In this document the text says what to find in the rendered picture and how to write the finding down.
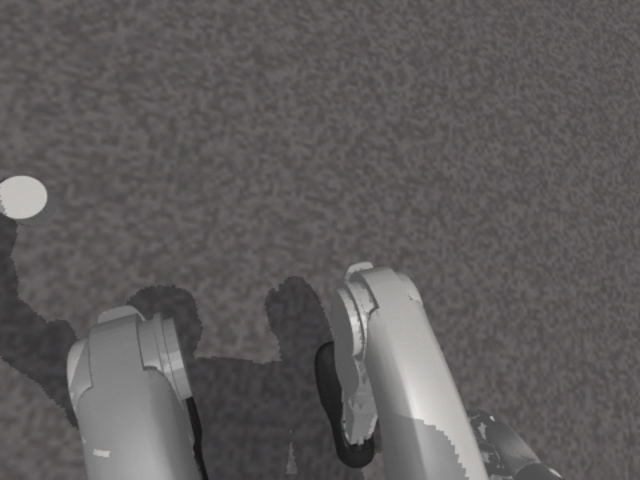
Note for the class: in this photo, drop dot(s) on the right robot foot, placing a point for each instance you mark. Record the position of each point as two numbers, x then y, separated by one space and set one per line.
330 392

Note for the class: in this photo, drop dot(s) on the right robot arm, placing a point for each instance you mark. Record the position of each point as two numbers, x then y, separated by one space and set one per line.
538 471

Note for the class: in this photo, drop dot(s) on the tin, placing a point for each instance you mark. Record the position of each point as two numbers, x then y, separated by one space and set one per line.
26 200

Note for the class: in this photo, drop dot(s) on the right robot hand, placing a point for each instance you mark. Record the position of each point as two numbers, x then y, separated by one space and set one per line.
507 452

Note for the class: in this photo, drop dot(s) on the left robot foot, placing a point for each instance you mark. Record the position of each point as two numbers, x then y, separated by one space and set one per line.
197 431

